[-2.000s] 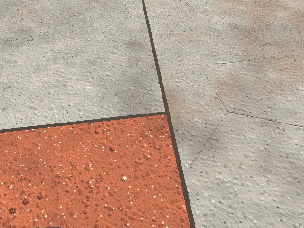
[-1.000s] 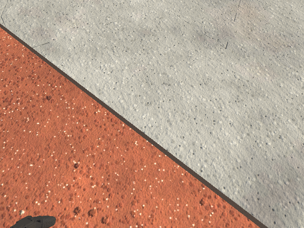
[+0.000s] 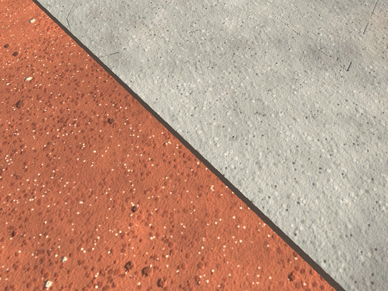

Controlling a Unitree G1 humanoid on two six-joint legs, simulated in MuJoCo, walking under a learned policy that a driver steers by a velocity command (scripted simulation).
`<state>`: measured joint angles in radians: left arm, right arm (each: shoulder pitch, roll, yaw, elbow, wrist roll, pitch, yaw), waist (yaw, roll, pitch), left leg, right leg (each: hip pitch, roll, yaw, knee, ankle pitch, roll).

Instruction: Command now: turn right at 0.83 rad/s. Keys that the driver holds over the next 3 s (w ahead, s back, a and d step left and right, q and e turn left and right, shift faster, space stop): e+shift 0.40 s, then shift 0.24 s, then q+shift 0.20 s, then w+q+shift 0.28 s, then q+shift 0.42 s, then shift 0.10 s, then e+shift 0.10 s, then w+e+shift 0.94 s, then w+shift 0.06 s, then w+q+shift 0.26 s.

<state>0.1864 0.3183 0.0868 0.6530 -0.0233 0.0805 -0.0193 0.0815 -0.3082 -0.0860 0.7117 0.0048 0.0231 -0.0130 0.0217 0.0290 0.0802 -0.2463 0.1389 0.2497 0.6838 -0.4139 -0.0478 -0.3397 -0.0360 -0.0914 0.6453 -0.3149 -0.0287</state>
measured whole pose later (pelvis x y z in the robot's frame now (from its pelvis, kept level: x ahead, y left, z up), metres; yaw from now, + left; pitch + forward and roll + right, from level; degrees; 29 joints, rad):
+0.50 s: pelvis +0.06 +0.00 +0.01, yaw -27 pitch +2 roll +1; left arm 0.14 0.36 0.08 0.55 -0.02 0.06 0.03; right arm 0.10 -0.33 -0.09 0.73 0.00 -0.04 0.00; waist 0.00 -0.01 0.04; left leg -0.32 -0.07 -0.13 0.48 -0.19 -0.03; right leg -0.29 0.17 0.34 0.60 -0.30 -0.03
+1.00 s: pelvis +0.09 -0.02 +0.02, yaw -20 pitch +2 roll +0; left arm 0.27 0.28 0.06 0.66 0.00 -0.03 0.04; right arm 0.23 -0.34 -0.09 0.73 0.04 0.00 0.01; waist 0.01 0.03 0.01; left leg -0.55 0.03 -0.03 1.06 -0.34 -0.03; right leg -0.09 -0.01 -0.02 0.35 -0.29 -0.01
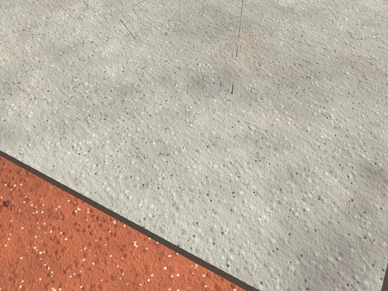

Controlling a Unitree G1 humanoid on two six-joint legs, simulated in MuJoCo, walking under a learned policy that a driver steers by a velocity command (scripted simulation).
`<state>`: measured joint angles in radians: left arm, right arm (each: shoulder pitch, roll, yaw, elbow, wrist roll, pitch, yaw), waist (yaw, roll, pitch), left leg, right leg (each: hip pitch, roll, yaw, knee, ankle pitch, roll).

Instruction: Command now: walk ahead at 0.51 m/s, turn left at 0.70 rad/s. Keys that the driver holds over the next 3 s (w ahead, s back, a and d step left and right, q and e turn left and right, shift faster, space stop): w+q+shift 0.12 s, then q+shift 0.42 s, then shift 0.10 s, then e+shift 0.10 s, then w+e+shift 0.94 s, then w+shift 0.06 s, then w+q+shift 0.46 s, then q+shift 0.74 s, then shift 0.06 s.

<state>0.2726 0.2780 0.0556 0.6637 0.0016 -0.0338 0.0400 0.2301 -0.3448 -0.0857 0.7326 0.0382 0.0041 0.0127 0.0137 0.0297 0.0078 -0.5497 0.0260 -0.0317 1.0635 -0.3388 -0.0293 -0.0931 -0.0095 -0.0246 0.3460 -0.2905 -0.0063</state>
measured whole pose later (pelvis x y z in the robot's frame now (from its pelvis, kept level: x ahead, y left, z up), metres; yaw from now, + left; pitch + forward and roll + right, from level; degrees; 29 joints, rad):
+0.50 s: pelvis +0.19 +0.13 -0.01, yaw +27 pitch +2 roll -1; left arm 0.13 0.34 0.04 0.62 0.02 -0.07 0.03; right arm 0.20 -0.33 -0.07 0.61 0.01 -0.01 0.02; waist -0.01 -0.02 0.13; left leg -0.40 -0.14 -0.07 0.51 -0.13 0.11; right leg -0.62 -0.05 0.13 1.17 -0.37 0.07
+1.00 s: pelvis +0.42 +0.17 -0.01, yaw +27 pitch +3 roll +0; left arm 0.34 0.30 0.05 0.71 -0.04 -0.12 -0.04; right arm 0.25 -0.30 -0.03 0.70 0.00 -0.07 0.00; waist 0.02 0.04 -0.05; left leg -0.26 -0.08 -0.12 0.89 -0.40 0.04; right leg -0.24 0.11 0.08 0.54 -0.35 -0.09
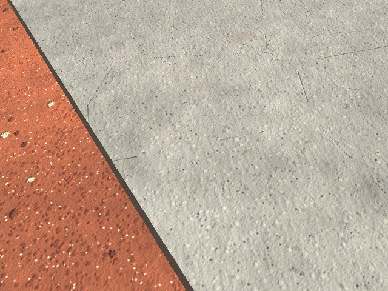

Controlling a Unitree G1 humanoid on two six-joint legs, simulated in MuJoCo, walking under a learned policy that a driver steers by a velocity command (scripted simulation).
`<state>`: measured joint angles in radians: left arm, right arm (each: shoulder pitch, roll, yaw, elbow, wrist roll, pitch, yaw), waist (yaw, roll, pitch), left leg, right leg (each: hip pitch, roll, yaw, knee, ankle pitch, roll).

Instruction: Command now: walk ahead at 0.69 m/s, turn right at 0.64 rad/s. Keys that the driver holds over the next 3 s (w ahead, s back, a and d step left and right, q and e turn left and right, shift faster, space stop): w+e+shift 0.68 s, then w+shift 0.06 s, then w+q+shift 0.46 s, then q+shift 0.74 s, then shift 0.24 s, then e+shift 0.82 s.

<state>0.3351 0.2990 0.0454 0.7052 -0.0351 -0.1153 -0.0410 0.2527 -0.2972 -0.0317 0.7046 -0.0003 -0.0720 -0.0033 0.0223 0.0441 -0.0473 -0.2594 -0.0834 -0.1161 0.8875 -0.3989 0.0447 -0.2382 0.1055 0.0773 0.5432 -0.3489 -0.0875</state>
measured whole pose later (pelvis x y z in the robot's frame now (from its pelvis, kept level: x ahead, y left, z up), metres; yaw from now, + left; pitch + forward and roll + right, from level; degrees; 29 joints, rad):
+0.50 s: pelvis +0.36 -0.05 +0.00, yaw -28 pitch +1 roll +4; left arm 0.25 0.34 0.06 0.66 -0.05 -0.02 0.00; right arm 0.29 -0.32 -0.08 0.71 0.00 -0.10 -0.01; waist -0.04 -0.04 0.02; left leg -0.17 -0.03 0.07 0.41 -0.26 -0.02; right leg -0.57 -0.06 0.03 1.29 -0.36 -0.05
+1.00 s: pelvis +0.69 -0.36 +0.00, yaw -40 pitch -2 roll -1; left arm 0.40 0.26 0.05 0.75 0.02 -0.11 -0.03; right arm 0.21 -0.30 -0.03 0.75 0.06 -0.06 0.01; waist 0.05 0.04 0.06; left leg -0.68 0.13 -0.11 1.19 -0.13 0.04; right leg -0.08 0.09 -0.14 0.40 -0.26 -0.11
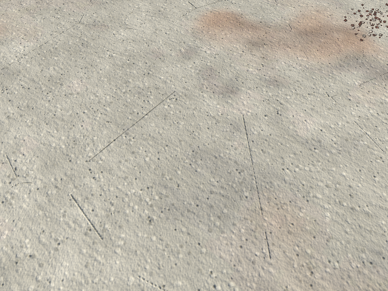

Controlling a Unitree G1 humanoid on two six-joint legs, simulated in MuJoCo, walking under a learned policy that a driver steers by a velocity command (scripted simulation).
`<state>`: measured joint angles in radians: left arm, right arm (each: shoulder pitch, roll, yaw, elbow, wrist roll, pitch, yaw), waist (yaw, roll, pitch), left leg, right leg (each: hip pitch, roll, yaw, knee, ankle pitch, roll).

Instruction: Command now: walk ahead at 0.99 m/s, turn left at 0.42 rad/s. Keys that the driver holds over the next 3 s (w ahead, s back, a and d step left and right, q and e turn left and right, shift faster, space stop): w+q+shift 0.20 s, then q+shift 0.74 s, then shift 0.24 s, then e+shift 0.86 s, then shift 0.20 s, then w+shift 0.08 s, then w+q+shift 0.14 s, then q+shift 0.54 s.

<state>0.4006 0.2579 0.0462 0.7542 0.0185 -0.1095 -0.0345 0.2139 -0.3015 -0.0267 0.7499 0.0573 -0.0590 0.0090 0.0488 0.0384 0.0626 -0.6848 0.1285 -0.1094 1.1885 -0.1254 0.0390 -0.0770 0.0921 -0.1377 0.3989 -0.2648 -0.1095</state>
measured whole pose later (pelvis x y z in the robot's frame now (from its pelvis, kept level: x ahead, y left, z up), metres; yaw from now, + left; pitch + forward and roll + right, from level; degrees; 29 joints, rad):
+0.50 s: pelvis +0.41 +0.05 +0.00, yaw +26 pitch +1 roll +0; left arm -0.04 0.27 0.00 0.52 0.02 -0.10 0.02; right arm 0.33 -0.29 -0.07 0.72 0.03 -0.02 -0.01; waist -0.08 0.00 0.10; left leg -0.26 -0.22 -0.17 0.44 -0.16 0.14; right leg -0.64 -0.02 0.24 0.89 -0.28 0.08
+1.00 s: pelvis +0.57 +0.05 +0.00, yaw +55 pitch +1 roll -2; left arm 0.14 0.30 0.08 0.68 0.01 0.00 0.03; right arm 0.13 -0.32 -0.07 0.60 0.02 0.08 0.00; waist 0.03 0.01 0.10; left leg -0.51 0.08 -0.01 0.89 -0.34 -0.06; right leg -0.31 -0.04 -0.15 0.40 -0.11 -0.01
